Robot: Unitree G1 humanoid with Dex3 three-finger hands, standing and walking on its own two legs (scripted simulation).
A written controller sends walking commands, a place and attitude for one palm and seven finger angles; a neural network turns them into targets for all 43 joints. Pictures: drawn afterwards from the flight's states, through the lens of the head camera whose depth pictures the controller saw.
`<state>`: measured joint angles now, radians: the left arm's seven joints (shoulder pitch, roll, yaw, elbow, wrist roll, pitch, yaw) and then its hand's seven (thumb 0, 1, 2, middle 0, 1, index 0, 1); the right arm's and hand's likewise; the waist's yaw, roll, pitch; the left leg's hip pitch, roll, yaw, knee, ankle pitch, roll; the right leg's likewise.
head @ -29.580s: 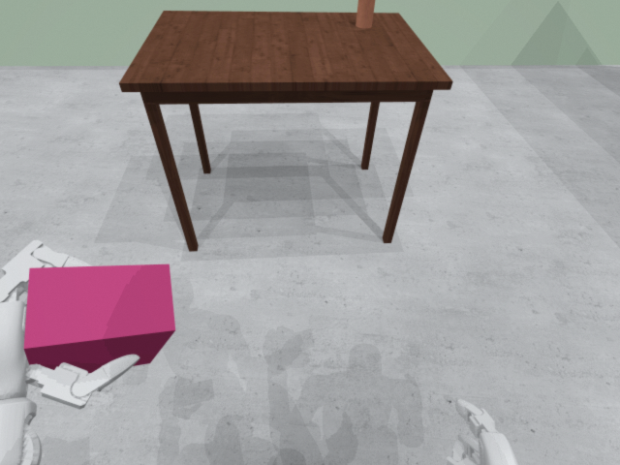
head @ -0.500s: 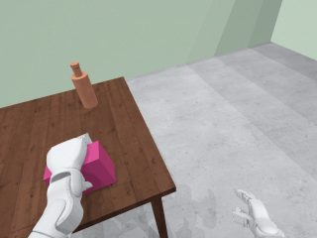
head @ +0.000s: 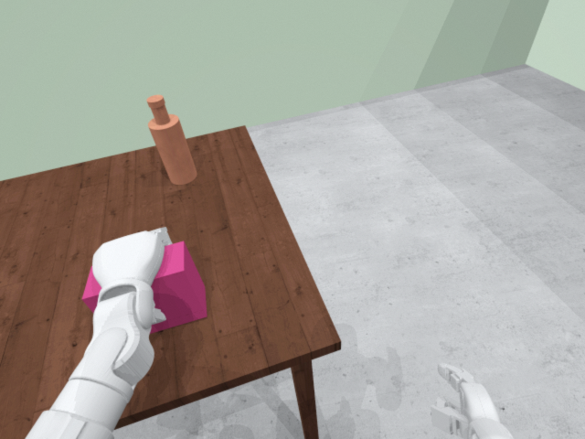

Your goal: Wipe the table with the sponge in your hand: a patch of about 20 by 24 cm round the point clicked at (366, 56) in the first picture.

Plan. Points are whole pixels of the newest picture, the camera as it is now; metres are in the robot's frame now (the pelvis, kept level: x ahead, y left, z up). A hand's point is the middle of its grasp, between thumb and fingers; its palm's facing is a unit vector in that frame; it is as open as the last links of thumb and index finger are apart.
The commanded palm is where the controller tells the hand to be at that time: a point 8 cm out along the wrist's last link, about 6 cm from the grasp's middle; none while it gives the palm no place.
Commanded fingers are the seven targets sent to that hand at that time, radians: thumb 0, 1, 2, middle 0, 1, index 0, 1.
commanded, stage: wipe forward along the middle lane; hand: left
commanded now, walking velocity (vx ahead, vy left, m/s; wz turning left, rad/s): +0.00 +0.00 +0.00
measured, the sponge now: (155, 299) +0.30 +0.26 +0.03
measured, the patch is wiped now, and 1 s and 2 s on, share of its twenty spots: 1.00 1.00 1.00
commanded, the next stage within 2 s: slide back across to the first lane in 1.18 s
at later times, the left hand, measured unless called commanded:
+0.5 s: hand (149, 260) +0.34 +0.28 +0.06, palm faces -0.04 -0.04 -1.00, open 10.6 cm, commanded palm +0.33 +0.27 +0.10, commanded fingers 0.00 0.10 1.30 -1.20 -1.60 -1.20 -1.60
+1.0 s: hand (152, 230) +0.40 +0.30 +0.07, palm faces -0.11 +0.00 -0.99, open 10.6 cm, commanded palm +0.39 +0.29 +0.11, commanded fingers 0.00 0.10 1.30 -1.20 -1.60 -1.20 -1.60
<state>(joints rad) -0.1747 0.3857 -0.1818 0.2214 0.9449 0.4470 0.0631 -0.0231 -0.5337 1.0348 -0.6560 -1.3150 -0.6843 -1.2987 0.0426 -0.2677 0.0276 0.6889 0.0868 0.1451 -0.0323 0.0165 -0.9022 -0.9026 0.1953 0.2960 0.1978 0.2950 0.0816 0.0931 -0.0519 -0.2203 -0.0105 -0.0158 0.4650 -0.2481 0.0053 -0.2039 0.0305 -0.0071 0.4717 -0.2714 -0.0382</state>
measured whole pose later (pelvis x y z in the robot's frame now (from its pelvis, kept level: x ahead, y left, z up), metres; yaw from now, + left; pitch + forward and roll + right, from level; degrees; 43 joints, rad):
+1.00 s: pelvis +0.00 +0.00 +0.00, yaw +0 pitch +7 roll -1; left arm -0.66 0.48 -0.10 0.87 0.99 0.24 0.11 0.00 -0.55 1.04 -0.67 -1.30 -0.70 -1.29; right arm 0.19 -0.29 0.00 0.74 0.09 0.16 -0.04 0.01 -0.90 -0.90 0.20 0.30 0.20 0.29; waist 0.00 0.07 -0.08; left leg -0.40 0.00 -0.03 0.53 -0.26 0.01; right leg -0.36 0.04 -0.02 0.50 -0.27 -0.04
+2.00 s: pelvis +0.02 +0.04 +0.00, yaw +1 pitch +7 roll -2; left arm -0.49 0.60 0.02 0.67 0.97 0.13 0.02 0.01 -0.54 1.04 -0.67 -1.30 -0.69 -1.29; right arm 0.14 -0.29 -0.01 0.68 0.08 0.17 -0.02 0.01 -0.90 -0.90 0.20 0.30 0.20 0.30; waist 0.03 0.05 -0.06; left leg -0.34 -0.04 -0.03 0.51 -0.28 0.05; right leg -0.27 0.00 -0.02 0.42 -0.26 0.00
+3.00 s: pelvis +0.02 +0.02 +0.00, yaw +1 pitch +4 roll -1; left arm -0.08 0.52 0.00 0.23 0.91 0.27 0.09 0.00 -0.53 1.04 -0.64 -1.32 -0.67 -1.31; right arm 0.10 -0.29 0.01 0.64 0.09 0.15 -0.01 0.01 -0.90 -0.90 0.20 0.30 0.20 0.29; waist 0.06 0.09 -0.07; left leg -0.28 -0.02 -0.03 0.51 -0.30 0.03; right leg -0.22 0.02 -0.01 0.45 -0.29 -0.01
